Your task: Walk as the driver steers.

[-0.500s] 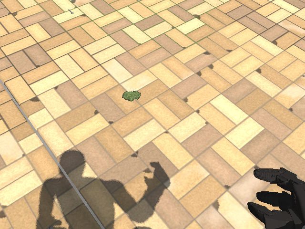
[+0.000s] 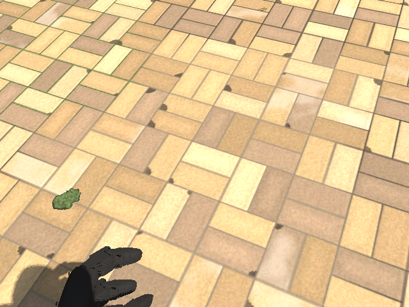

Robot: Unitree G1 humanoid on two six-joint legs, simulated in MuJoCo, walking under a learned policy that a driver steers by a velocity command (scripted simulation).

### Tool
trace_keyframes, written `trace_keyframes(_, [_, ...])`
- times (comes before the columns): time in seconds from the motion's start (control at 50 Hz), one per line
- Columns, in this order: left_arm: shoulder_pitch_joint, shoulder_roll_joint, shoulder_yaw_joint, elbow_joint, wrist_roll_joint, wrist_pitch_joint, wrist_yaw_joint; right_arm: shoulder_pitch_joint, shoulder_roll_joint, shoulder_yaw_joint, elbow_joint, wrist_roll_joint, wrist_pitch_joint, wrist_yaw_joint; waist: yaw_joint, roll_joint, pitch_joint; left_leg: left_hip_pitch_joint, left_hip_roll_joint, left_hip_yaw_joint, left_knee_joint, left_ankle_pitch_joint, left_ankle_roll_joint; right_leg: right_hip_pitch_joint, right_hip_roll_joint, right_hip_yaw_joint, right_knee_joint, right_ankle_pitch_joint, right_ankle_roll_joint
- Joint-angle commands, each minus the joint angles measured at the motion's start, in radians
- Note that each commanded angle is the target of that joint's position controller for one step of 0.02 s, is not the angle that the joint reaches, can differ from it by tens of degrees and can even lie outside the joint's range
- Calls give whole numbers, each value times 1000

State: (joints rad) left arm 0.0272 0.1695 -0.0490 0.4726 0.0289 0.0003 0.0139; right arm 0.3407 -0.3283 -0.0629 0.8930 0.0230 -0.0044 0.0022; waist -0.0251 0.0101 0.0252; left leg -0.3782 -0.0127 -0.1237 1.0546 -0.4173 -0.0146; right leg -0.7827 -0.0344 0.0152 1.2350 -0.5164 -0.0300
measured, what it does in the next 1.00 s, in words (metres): climbs, turning left: left foot, then right foot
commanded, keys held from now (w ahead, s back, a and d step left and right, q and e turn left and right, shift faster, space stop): q+shift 0.54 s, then shift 0.28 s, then e+shift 0.18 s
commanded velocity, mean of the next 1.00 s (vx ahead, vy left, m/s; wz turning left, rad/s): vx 0.01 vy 0.00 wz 0.45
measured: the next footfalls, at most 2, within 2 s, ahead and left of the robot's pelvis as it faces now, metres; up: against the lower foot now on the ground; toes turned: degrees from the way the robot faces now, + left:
left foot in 0.42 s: +0.14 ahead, +0.15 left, +0.00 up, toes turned +23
right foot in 0.92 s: +0.27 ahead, -0.05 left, +0.00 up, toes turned +34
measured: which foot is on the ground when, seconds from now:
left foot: up 0.00-0.40, down 0.42-0.92, up 0.94-1.00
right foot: down 0.00-0.42, up 0.44-0.90, down 0.92-1.00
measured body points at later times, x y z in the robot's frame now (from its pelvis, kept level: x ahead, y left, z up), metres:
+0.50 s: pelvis +0.07 +0.03 +0.08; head +0.09 +0.07 +0.53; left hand +0.14 +0.35 -0.03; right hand +0.30 -0.18 +0.01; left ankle +0.10 +0.13 -0.64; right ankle +0.06 -0.12 -0.57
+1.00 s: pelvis +0.15 +0.01 +0.09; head +0.17 +0.01 +0.54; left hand +0.15 +0.30 -0.01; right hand +0.43 -0.08 +0.01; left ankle +0.10 +0.12 -0.63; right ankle +0.23 -0.07 -0.64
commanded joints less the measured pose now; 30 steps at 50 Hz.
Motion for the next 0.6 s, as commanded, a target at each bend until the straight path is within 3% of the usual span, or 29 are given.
trace_keyframes(0.02, [158,146,71,40,-22,-23,-20,-69,19,17,-128,18,-2,3,82,-151,-182,-408,-62,-17,578,-156,5,454,-307,526,-673,428,-229])
trace_keyframes(0.04, [104,115,68,62,-29,-29,-19,-61,12,15,-139,2,21,-27,46,-106,-71,-411,-29,14,543,-92,-3,360,-265,418,-688,313,-155])
trace_keyframes(0.06, [45,98,71,75,-25,-35,-13,-25,-9,8,-146,-2,41,-42,0,-86,-20,-350,-20,36,556,-55,-9,271,-243,332,-711,264,-126])
trace_keyframes(0.1, [23,73,71,95,-21,-42,13,2,-20,1,-186,-6,58,-62,-32,-108,-7,-352,-18,68,530,56,-20,280,-240,213,-764,271,-116])
trace_keyframes(0.16, [89,67,74,116,-10,-26,59,-60,-43,-9,-276,-16,64,-77,-4,-117,-30,-413,9,58,394,185,-50,394,-273,97,-803,374,-131])
trace_keyframes(0.18, [103,91,77,128,-7,-12,68,-75,-13,4,-305,-19,66,-76,-7,-145,-32,-435,8,105,310,199,-66,440,-256,36,-814,443,-153])
trace_keyframes(0.2, [98,113,87,131,-10,4,81,-95,41,26,-342,-16,66,-67,-14,-187,-50,-417,46,94,141,161,-77,478,-267,9,-836,450,-150])
trace_keyframes(0.24, [67,166,104,132,-16,22,89,-101,59,39,-343,-20,66,-36,2,-153,-100,-244,37,179,-71,172,-71,451,-232,-95,-838,421,-143])
trace_keyframes(0.26, [43,204,115,120,-17,8,85,-97,31,30,-351,-28,62,-14,3,-163,-141,-162,73,163,-97,215,-58,456,-291,-69,-863,426,-151])
trace_keyframes(0.3, [41,227,129,137,-29,-5,72,-99,-7,11,-360,-27,71,10,11,-141,-128,-109,92,181,-153,209,-28,475,-342,-70,-878,372,-152])
trace_keyframes(0.34, [58,235,141,162,-37,2,55,-123,-18,-3,-377,-15,78,19,25,-138,-79,-102,90,217,-253,158,13,527,-354,-90,-862,319,-133])
trace_keyframes(0.38, [84,238,149,188,-43,14,39,-112,-12,-19,-375,-7,71,26,24,-106,-44,-26,47,279,-418,130,59,554,-319,-142,-784,271,-85])
trace_keyframes(0.4, [139,218,148,216,-44,22,27,-66,-33,-36,-360,-5,63,21,20,-29,-41,48,14,259,-542,172,91,549,-262,-185,-675,208,-45])
trace_keyframes(0.42, [144,183,141,216,-23,28,21,20,-110,-70,-346,-11,51,11,-4,131,-35,191,74,95,-608,385,150,403,-178,-241,-414,142,12])
trace_keyframes(0.44, [13,170,130,103,3,25,36,51,-232,-99,-375,-30,35,5,-25,355,-19,315,297,-456,-730,370,352,14,31,-193,-106,-118,105])
trace_keyframes(0.46, [-27,164,127,92,-13,10,35,64,-173,-78,-395,-45,-2,9,-43,227,-143,357,356,-605,-783,270,399,-22,50,55,89,-152,85])
trace_keyframes(0.48, [-25,167,124,95,-37,-5,26,7,-138,-60,-414,-45,-27,4,-27,180,-150,352,359,-530,-771,265,371,-41,33,105,149,-75,58])
trace_keyframes(0.5, [-19,156,118,113,-34,-16,22,-47,-114,-54,-430,-25,-32,-11,-5,88,-152,327,309,-440,-746,247,320,-38,14,132,156,21,43])
trace_keyframes(0.52, [-30,169,118,111,-20,-25,25,-97,-95,-45,-443,-3,-24,-22,7,33,-145,293,275,-386,-733,255,278,-40,8,133,104,101,41])
trace_keyframes(0.54, [-34,175,121,112,-17,-29,22,-119,-76,-35,-450,2,-16,-33,27,32,-156,247,231,-338,-738,251,254,8,7,131,59,147,40])
trace_keyframes(0.6, [4,166,116,145,-28,-19,18,-127,-57,-17,-459,-18,-8,-48,34,43,-191,242,199,-256,-713,392,242,49,35,81,32,232,66])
